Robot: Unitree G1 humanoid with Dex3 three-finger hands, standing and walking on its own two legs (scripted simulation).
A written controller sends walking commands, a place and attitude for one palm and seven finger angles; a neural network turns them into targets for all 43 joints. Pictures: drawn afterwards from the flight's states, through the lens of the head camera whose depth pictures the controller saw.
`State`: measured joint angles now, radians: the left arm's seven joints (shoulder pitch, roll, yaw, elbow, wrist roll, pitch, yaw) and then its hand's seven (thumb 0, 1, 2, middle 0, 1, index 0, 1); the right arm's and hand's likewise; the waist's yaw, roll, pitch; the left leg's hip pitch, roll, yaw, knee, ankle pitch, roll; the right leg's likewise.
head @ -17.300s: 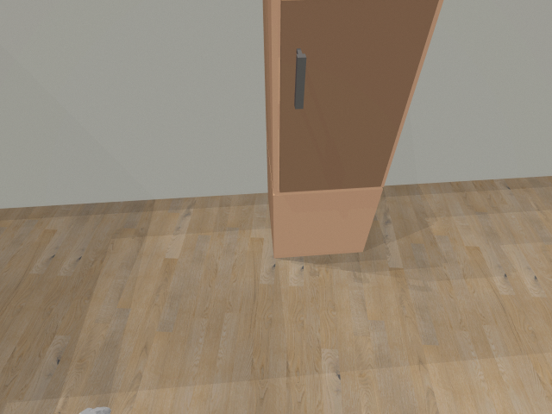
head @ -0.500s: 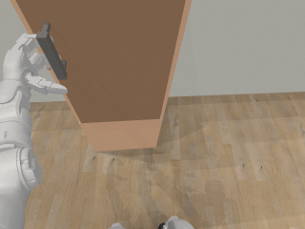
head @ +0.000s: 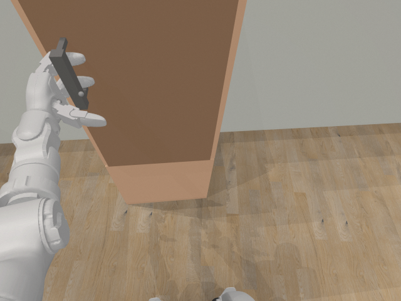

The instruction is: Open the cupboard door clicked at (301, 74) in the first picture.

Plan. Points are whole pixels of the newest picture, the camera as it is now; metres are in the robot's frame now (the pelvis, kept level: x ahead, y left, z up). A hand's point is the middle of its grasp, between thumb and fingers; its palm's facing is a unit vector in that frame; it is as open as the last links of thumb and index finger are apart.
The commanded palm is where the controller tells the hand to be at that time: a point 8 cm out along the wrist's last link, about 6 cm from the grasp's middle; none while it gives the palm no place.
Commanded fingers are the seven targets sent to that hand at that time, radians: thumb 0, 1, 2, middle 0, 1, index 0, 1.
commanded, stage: slide the fingers in behind the handle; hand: left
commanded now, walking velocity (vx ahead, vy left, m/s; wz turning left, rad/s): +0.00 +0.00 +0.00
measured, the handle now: (73, 75) +0.54 +0.23 +0.12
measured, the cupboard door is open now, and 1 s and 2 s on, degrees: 0 0 43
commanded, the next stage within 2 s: close the thumb around the handle in 0.24 s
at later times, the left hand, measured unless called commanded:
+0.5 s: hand (80, 96) +0.48 +0.20 +0.12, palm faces +0.04 -1.00 -0.02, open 13.5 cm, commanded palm +0.46 +0.24 +0.12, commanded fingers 0.00 0.00 0.52 -0.34 -1.25 -0.34 -1.25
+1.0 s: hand (81, 93) +0.49 +0.20 +0.12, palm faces +0.04 -1.00 -0.01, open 5.7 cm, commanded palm +0.46 +0.25 +0.12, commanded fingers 0.00 0.90 0.90 -0.40 -1.35 -0.40 -1.35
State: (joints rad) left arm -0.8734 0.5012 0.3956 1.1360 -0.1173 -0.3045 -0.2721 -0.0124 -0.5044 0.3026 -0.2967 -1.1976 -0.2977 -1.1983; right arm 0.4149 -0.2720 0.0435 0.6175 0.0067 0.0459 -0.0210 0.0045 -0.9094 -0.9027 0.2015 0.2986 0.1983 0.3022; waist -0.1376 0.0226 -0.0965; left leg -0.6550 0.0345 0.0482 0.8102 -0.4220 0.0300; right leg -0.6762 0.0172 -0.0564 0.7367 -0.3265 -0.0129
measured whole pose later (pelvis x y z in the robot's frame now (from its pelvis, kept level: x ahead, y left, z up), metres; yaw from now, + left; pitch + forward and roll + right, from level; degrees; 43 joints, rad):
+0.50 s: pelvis -0.01 -0.01 +0.00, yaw +1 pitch +15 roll -2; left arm -0.91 0.51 0.36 1.18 -0.12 -0.32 -0.26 -0.01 -0.40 0.35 -0.30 -1.21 -0.28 -1.21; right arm 0.41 -0.28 0.04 0.64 0.01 0.02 -0.03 0.00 -0.91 -0.90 0.20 0.30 0.20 0.30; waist -0.13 0.02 -0.08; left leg -0.67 0.03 0.03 0.81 -0.41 0.02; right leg -0.68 0.01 -0.07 0.75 -0.32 -0.02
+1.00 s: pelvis +0.00 +0.00 +0.00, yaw +1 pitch +16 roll -2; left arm -0.89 0.51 0.37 1.14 -0.13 -0.31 -0.26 0.01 0.74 0.83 -0.38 -1.33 -0.36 -1.33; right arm 0.42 -0.28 0.04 0.64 0.00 0.03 -0.03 0.00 -0.91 -0.90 0.20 0.30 0.20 0.30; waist -0.13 0.03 -0.09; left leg -0.66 0.03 0.04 0.81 -0.42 0.03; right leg -0.68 0.02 -0.06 0.74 -0.33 -0.02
